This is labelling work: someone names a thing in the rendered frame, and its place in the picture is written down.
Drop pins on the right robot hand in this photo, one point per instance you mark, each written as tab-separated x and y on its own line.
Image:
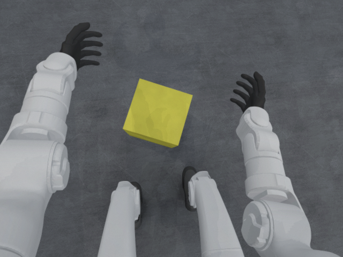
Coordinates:
256	97

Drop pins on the left robot thigh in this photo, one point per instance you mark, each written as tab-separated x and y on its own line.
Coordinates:
118	238

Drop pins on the right robot shin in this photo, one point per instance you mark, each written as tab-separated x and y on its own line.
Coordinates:
202	174

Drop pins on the carton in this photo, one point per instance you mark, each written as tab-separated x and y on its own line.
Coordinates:
157	114

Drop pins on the left robot hand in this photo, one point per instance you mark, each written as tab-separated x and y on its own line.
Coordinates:
74	44

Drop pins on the robot left upper arm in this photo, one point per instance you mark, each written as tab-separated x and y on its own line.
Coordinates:
30	172

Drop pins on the left robot forearm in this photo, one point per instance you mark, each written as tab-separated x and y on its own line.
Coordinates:
46	103

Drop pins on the right robot forearm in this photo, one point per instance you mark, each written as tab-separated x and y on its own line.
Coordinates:
266	179

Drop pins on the robot right upper arm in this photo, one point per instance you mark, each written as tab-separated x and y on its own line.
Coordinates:
277	229

